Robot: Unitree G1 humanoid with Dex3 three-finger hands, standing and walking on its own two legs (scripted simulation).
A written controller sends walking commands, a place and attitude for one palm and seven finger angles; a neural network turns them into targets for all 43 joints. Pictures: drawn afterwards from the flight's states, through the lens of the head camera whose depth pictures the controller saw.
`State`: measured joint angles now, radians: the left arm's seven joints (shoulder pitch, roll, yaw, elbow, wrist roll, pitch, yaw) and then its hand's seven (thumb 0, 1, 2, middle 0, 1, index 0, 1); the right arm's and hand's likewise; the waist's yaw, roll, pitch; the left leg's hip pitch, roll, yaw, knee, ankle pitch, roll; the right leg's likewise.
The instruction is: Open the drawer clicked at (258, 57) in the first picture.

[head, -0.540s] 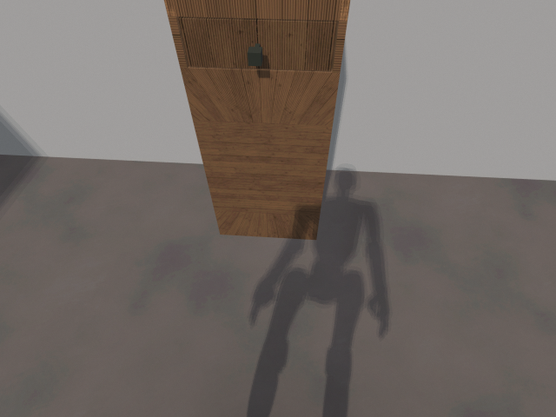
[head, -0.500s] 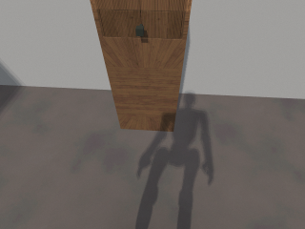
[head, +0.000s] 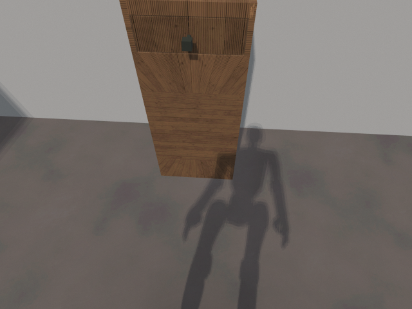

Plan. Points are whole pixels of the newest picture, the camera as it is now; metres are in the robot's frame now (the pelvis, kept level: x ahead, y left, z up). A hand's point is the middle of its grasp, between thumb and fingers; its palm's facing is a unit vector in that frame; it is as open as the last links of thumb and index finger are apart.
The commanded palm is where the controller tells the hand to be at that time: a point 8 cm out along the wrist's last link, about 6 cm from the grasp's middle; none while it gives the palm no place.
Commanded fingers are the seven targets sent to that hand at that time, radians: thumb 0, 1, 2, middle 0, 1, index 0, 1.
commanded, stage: look at it before walking up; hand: left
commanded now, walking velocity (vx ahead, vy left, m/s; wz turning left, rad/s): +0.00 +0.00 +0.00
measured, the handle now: (187, 41) +0.90 +0.11 +0.08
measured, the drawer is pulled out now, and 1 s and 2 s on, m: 0.00 0.00 0.00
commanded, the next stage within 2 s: take the last steps up to it in 0.30 s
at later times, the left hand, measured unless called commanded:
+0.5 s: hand out of the picture +0.04 +0.20 -0.17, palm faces +0.00 -0.97 -0.25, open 7.4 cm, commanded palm none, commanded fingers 0.00 0.90 0.90 -0.20 -0.30 -0.20 -0.30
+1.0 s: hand out of the picture +0.06 +0.12 -0.18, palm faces +0.04 -0.98 -0.18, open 7.4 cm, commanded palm none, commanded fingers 0.00 0.90 0.90 -0.20 -0.30 -0.20 -0.30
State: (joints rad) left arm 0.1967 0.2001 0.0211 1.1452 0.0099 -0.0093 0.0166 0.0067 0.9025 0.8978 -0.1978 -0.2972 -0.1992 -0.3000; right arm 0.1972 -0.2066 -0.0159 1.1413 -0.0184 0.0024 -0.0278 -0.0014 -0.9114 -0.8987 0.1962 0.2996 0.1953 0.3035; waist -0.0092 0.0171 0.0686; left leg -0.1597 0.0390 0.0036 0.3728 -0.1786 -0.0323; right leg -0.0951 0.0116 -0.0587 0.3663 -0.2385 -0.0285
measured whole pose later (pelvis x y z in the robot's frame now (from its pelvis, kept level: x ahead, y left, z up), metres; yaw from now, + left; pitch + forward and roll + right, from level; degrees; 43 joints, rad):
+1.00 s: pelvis +0.11 -0.04 -0.01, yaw -2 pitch +0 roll +2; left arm 0.38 0.10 0.04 1.15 0.03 -0.06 0.03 0.00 0.90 0.90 -0.20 -0.30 -0.20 -0.30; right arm 0.28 -0.12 -0.06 1.14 -0.03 0.02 -0.01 0.00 -0.91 -0.90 0.20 0.30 0.19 0.30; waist 0.00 -0.02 0.08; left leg -0.50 0.08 0.11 1.01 -0.40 -0.01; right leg -0.02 0.02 -0.09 0.41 -0.39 -0.08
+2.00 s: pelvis +0.36 -0.11 -0.01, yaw -2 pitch +0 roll +2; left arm 0.19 0.17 0.06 1.02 0.02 0.02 0.04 0.01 0.91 0.90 -0.20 -0.30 -0.20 -0.30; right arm 0.14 -0.20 -0.07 1.04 -0.01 0.07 -0.03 0.00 -0.92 -0.90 0.20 0.30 0.20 0.30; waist 0.01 0.01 0.12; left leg -0.38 0.00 0.02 0.93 -0.49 -0.02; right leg -0.19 -0.03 -0.08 0.54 -0.34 -0.04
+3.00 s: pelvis +0.33 -0.07 -0.01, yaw -3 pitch -1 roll +0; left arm 0.30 0.15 -0.02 1.09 0.02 0.00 0.03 0.01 0.90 0.90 -0.20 -0.30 -0.20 -0.30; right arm 0.31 -0.15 0.02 1.09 -0.02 -0.02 -0.02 0.00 -0.92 -0.90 0.20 0.30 0.20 0.30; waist 0.00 0.01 0.02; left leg -0.21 -0.01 0.09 0.47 -0.24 0.04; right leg -0.21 -0.05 -0.04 0.50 -0.27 0.01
